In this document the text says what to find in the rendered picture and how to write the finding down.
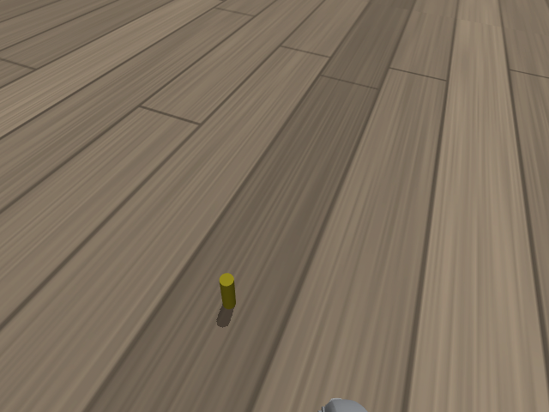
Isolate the can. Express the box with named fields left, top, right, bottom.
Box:
left=220, top=273, right=236, bottom=309

